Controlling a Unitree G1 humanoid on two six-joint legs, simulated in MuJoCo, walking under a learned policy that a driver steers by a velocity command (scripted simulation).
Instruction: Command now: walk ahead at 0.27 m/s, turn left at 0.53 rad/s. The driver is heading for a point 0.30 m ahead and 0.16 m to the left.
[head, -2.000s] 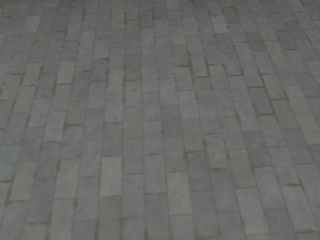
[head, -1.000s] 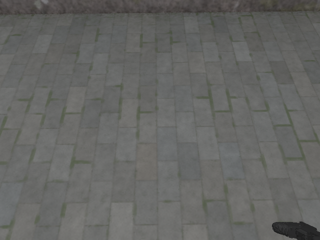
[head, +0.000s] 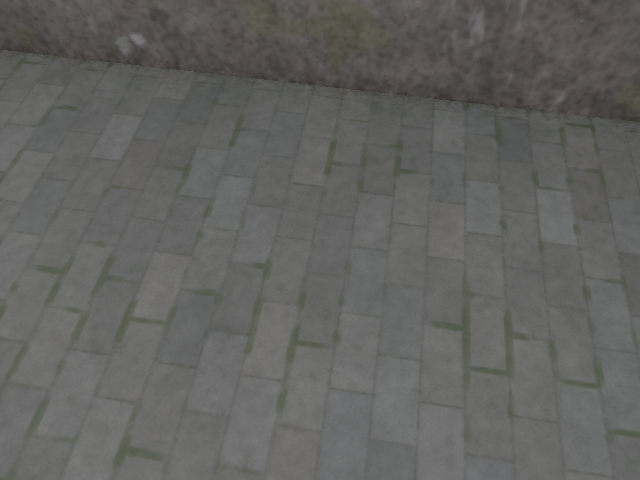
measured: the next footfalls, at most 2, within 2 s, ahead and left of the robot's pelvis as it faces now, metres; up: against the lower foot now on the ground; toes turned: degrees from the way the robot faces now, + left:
left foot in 0.10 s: +0.06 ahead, +0.13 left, +0.00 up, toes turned +9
right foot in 0.52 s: +0.35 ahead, -0.02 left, +0.00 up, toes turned +16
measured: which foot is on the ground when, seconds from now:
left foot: up 0.00-0.08, down 0.10-0.54, up 0.56-0.78, down 0.80-1.00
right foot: down 0.00-0.10, up 0.12-0.50, down 0.52-1.00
